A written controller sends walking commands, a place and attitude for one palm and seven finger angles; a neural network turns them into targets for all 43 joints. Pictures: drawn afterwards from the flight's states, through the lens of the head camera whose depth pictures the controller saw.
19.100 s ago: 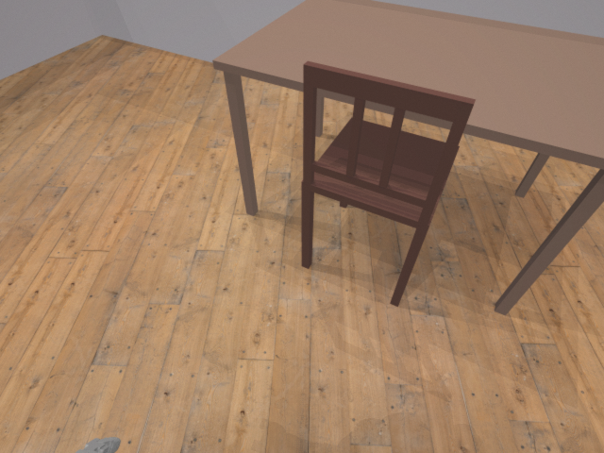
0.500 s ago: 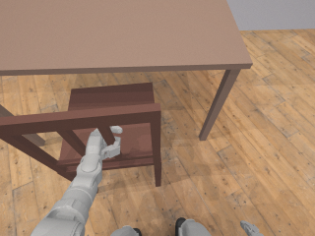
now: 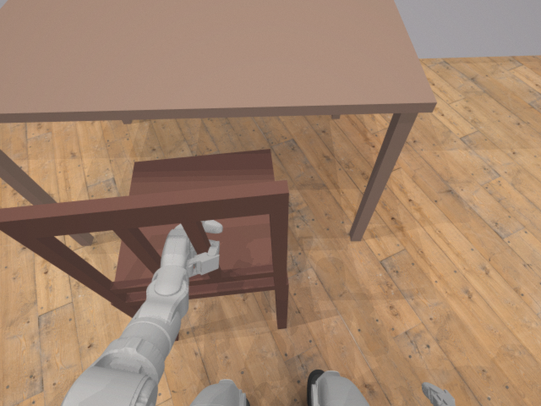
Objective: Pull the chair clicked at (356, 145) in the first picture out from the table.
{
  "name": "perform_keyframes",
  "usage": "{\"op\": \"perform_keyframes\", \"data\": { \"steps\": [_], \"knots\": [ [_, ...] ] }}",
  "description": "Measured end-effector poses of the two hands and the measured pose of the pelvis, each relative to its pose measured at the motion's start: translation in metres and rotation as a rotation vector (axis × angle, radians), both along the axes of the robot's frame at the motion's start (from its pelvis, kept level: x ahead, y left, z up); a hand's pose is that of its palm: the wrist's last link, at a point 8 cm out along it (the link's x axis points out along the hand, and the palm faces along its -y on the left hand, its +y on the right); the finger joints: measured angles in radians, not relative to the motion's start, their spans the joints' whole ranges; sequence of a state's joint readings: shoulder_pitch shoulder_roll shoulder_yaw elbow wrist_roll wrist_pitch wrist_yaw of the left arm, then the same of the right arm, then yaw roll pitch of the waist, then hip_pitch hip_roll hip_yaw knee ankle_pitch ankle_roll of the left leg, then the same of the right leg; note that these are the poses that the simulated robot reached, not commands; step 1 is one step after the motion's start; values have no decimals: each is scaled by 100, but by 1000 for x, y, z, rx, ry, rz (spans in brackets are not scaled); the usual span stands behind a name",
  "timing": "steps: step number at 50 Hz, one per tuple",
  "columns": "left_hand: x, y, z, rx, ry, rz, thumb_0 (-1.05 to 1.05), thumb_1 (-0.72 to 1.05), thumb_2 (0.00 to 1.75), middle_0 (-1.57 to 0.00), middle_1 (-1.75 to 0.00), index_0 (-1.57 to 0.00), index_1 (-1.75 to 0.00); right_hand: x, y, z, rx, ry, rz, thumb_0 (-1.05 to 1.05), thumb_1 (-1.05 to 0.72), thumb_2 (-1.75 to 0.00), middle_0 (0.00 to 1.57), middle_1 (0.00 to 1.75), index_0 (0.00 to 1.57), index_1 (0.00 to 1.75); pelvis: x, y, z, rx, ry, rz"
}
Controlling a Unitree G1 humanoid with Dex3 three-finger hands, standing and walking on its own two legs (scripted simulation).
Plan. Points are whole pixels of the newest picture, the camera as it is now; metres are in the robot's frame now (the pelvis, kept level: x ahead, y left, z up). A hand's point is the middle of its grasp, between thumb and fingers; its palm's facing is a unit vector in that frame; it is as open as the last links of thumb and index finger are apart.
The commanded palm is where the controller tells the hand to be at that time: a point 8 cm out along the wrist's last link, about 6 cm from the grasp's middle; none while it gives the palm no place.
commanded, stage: step backward, pulling the chair out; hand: left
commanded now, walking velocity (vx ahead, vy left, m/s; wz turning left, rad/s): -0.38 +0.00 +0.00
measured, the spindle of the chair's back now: (148, 256) +0.37 +0.23 -0.08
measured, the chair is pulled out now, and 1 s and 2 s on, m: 0.21 0.32 0.58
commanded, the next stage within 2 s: stop walking, hand still on the chair in 1.90 s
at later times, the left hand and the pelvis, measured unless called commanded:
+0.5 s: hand (208, 271) +0.32 +0.11 -0.05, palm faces -0.06 -0.99 -0.16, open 5.4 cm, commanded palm +0.30 +0.16 -0.05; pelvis -0.04 +0.02 +0.00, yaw +1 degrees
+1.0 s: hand (204, 324) +0.24 +0.11 -0.05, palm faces -0.08 -0.98 -0.16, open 5.4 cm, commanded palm +0.23 +0.16 -0.05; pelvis -0.12 +0.02 +0.01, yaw -1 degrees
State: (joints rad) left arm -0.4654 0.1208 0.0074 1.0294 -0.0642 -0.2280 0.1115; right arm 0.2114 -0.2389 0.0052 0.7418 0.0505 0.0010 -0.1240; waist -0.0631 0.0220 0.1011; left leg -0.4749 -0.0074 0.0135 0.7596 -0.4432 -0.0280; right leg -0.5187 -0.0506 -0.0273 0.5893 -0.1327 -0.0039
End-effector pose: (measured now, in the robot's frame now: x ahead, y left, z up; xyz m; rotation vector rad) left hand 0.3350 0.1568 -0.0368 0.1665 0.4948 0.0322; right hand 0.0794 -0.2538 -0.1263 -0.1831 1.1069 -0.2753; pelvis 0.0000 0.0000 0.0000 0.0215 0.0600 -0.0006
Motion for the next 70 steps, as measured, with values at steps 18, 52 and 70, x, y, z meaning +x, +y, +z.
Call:
{"op": "perform_keyframes", "data": {
  "steps": [18, 52, 70],
  "knots": [
    [-11, 3, 1, 0, 7, -21, 6, 66, 80, -30, -116, -50, -145, -12, 14, 1, 26, 4, 21, 1, -90, -89, 20, 30, 20, 30, -23, 0, 3, -31, -2, -12],
    [-117, 5, 2, -7, 25, -89, 7, 67, 78, -28, -119, -50, -145, -133, 0, 20, -92, 42, -13, 1, -91, -89, 20, 30, 20, 30, -133, 23, 10, -17, 5, -21],
    [-209, 1, 4, 0, 45, -54, 9, 66, 80, -30, -116, -50, -145, -207, 11, 11, -7, -4, 12, 1, -91, -89, 20, 30, 20, 30, -216, 12, 12, -9, -6, -20]
  ]
}}
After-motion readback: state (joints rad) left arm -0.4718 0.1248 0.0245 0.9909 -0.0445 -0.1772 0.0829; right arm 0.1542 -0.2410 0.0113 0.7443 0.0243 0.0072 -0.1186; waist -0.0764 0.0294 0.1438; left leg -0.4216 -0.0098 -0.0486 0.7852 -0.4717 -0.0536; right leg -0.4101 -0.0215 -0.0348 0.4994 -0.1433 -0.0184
